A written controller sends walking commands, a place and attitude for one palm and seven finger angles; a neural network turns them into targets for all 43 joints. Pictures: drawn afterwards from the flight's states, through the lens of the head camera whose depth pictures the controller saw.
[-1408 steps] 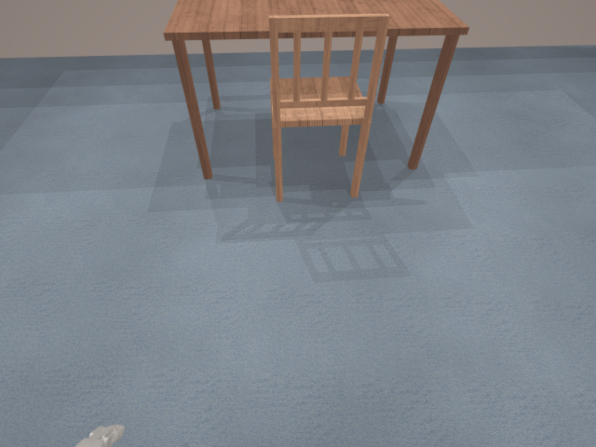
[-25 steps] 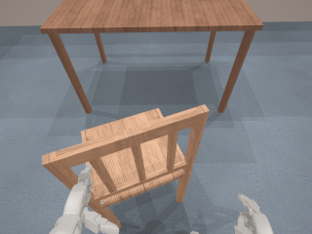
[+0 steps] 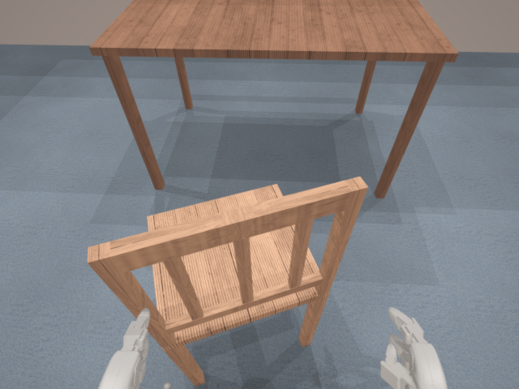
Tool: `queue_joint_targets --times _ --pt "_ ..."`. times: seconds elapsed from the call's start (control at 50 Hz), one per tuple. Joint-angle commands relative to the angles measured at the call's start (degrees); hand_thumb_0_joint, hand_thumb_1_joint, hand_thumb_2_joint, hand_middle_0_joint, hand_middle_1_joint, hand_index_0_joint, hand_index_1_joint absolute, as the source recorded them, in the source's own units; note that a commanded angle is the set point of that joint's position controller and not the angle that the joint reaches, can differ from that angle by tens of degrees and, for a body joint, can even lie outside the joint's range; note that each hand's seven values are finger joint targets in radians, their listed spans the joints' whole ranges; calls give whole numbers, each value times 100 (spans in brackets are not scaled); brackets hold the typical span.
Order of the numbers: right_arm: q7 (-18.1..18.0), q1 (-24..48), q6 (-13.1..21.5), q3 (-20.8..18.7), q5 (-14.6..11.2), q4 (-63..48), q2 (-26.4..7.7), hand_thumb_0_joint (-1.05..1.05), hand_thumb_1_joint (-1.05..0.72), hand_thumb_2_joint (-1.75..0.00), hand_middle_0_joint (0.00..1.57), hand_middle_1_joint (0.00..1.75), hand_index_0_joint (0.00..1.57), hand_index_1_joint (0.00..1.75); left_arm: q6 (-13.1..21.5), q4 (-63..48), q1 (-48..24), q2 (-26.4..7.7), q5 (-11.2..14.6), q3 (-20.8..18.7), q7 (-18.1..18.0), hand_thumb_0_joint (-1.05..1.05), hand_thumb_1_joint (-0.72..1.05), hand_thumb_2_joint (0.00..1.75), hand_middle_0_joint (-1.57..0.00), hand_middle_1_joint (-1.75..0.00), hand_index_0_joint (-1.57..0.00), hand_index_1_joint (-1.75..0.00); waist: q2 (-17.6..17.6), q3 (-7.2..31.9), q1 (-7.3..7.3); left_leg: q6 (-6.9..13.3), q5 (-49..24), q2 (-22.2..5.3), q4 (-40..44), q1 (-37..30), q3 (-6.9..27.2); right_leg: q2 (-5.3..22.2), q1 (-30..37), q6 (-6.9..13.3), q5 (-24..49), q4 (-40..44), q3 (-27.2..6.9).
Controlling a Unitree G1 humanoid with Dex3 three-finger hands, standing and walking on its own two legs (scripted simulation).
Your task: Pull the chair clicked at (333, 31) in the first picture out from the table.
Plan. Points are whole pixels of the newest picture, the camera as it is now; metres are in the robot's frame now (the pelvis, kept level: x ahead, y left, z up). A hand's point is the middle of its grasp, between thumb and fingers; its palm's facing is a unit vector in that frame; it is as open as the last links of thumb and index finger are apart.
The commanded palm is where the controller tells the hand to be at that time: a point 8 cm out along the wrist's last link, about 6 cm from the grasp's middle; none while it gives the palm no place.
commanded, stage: draw the hand back to the body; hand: left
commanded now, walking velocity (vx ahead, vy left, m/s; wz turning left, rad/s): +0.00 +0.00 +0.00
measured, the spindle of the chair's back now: (244, 271) +0.34 +0.05 -0.06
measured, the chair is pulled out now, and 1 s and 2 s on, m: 0.59 0.59 0.59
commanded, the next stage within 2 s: step back with the hand held close in 1.60 s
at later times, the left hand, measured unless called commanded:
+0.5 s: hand (124, 366) +0.15 +0.17 +0.08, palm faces -0.04 -0.99 -0.11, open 17.3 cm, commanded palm +0.11 +0.24 +0.10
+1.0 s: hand (37, 297) +0.19 +0.24 +0.17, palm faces +0.39 -0.82 -0.42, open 12.5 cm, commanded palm +0.14 +0.28 +0.19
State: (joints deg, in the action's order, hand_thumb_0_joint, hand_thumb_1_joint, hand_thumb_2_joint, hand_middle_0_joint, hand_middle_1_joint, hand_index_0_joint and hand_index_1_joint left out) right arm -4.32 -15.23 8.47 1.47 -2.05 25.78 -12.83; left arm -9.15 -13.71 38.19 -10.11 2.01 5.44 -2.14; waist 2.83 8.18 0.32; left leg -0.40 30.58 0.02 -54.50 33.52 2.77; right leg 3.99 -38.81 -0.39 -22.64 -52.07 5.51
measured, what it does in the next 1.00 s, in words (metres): stands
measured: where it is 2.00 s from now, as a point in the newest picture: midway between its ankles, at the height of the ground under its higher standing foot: outside the picture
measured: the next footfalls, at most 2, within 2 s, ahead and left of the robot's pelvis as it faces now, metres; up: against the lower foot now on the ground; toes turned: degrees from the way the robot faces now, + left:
none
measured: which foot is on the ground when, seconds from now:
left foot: down 0.00-1.00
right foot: down 0.00-1.00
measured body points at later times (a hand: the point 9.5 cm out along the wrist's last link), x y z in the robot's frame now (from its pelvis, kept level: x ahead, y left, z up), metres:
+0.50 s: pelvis -0.03 -0.01 -0.01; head -0.01 -0.02 +0.44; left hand +0.14 +0.22 +0.09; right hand +0.15 -0.24 -0.08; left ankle -0.03 +0.12 -0.69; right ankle +0.03 -0.13 -0.69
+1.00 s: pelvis +0.01 +0.00 +0.04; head -0.01 -0.03 +0.49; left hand +0.16 +0.28 +0.19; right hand +0.19 -0.22 -0.04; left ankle -0.03 +0.12 -0.69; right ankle +0.03 -0.13 -0.69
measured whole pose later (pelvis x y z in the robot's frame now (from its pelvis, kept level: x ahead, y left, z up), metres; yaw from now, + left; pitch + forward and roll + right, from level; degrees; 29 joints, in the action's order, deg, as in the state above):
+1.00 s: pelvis +0.01 +0.00 +0.04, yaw -1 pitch -3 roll -1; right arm -5.5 -11.9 10.3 1.7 -1.2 36.4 -12.7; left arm 3.1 -22.2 31.3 -18.4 2.1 -13.1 -9.3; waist 4.4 -0.2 -3.4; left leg -0.5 21.6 -0.7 -32.5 7.8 1.7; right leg 2.5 -13.8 -0.4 -14.6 -31.7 5.1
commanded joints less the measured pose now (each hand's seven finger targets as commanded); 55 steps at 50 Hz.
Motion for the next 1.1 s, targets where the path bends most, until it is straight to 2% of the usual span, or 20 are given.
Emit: queue_joint_targets --times 0.0,0.02,0.04,0.08,0.12,0.22,0.28,0.32,0.42,0.5,0.52,0.54,0.56,0.58,0.62,0.7,0.74,0.88,1.02,1.08 --pt "-116 388 370 -327 -16 -987 -618 0 -90 -90 20 30 20 30 341 -1271 393 -425 30 -282 73 0 -55 20 0 0 0 0 -334 439 89 122 -1609 134 878 416 38 -241 1027 187 810 682 -66" --pt "-140 309 524 -346 -2 -908 -600 0 -90 -90 20 30 20 30 1109 -1997 -150 -191 541 -356 200 0 -55 20 0 0 0 0 -564 291 145 84 -1643 165 667 524 38 -307 751 198 934 590 5" --pt "-139 256 613 -384 8 -733 -590 0 -90 -90 20 30 20 30 1439 -1695 153 -454 524 -598 280 0 -55 20 0 0 0 0 -418 560 32 86 -1651 176 609 499 -16 -317 830 220 895 514 -64" --pt "-122 209 717 -377 -28 -689 -563 0 -90 -90 20 30 20 30 1783 -1919 236 -552 637 -729 381 0 -55 20 0 0 0 0 3 717 -15 56 -1697 173 641 392 -26 -307 875 231 838 473 -85" --pt "-100 240 787 -421 -55 -564 -553 0 -90 -90 20 30 20 30 2125 -1944 184 -725 712 -964 475 0 -55 20 0 0 0 0 99 607 -38 33 -1674 148 593 473 -24 -314 836 251 783 448 -127" --pt "35 486 867 -455 -106 -390 -551 0 -90 -90 20 30 20 30 3060 -1361 -26 -666 978 -1146 1015 0 -55 20 0 0 0 0 -342 218 22 27 -1136 103 380 1024 33 -298 584 239 164 441 -277" --pt "67 564 964 -440 -164 -484 -615 0 -90 -90 20 30 20 30 3392 -1695 -206 -984 1248 -1442 1368 0 -55 20 0 0 0 0 -140 530 -32 45 -860 105 379 959 -2 -242 779 226 -300 571 -465" --pt "43 624 985 -434 -203 -506 -636 0 -90 -90 20 30 20 30 3236 -1754 -177 -1271 1317 -1791 1398 0 -55 20 0 0 0 0 161 702 -119 62 -775 114 470 832 -12 -215 1030 236 -526 719 -554" --pt "-89 771 1011 -375 -306 -522 -625 0 -90 -90 20 30 20 30 2514 -1541 -148 -1099 1526 -1940 1388 0 -51 22 -1 -1 -1 -1 -158 365 -102 90 -655 73 807 577 52 -199 1225 176 -707 1093 -477" --pt "-198 700 1142 -309 -302 -433 -636 0 -90 -90 20 30 20 30 2393 -1849 -563 -1378 1686 -2270 1309 0 -37 29 -2 -4 -2 -4 -333 100 -122 91 -640 28 987 426 92 -210 1366 152 -890 1349 -511" --pt "-292 682 861 -382 -112 -329 -561 0 -90 -90 20 30 20 30 1892 -1622 -224 -2419 563 -2691 368 0 -33 31 -3 -5 -3 -5 -194 136 -450 64 -692 -58 1196 50 4 -64 1722 272 -831 1632 -865" --pt "-305 664 774 -266 -80 -464 -479 0 -90 -90 20 30 20 30 1697 -2088 -282 -1657 453 -2113 11 0 -30 32 -4 -5 -4 -5 5 -139 -259 61 -661 -18 1408 -131 -14 -11 1691 238 -684 1736 -696" --pt "-323 613 736 -282 -80 -442 -493 0 -90 -90 20 30 20 30 1563 -2145 -379 -1634 388 -2083 -212 0 -26 34 -4 -6 -4 -6 -64 -242 -216 44 -643 -52 1494 -209 29 -25 1710 231 -578 1739 -571" --pt "-326 652 690 -246 -59 -418 -472 0 -90 -90 20 30 20 30 1492 -2278 -394 -1516 278 -1979 -361 0 -22 36 -4 -7 -4 -7 353 -313 -225 61 -700 -65 1574 -364 -6 -38 1786 247 -403 1766 -520" --pt "-363 713 593 -239 -41 -296 -467 0 -90 -90 20 30 20 30 1371 -2243 -437 -1790 169 -2218 -603 0 -15 39 -5 -8 -5 -8 191 -417 -262 79 -878 -80 1687 -588 13 -78 1975 270 -206 1985 -514" --pt "-390 829 539 -182 -6 -263 -497 0 -90 -90 20 30 20 30 1404 -2272 -778 -1869 73 -2275 -798 0 -1 46 -7 -11 -7 -11 11 -638 -241 112 -843 -96 2102 -1045 21 -79 2173 220 -214 2316 -433" --pt "-379 842 578 -165 8 -201 -515 0 -90 -90 20 30 20 30 1428 -2291 -934 -1851 17 -2267 -846 0 7 50 -8 -13 -8 -13 303 -598 -241 113 -903 -57 2340 -1293 34 -92 2358 214 -66 2397 -390" --pt "-220 1009 555 -240 84 68 -578 0 -90 -90 20 30 20 30 1509 -1872 -822 -1605 -30 -2278 -786 0 32 62 -12 -18 -12 -18 -325 -713 -323 159 -1872 -104 2817 -1797 37 -135 2952 189 1067 2584 -295" --pt "-126 1124 504 -233 136 227 -577 0 -90 -90 20 30 20 30 1626 -2291 -1239 -2126 -34 -2961 -799 0 57 74 -16 -23 -16 -23 204 -459 -426 110 -2693 -114 3113 -2265 3 -135 3511 249 1907 2732 -376" --pt "-96 1100 495 -221 154 275 -555 0 -90 -90 20 30 20 30 1648 -2445 -1331 -2119 -18 -3054 -813 0 68 80 -17 -26 -17 -26 301 -366 -432 86 -3171 -142 3183 -2482 -13 -124 3661 243 2259 2753 -326"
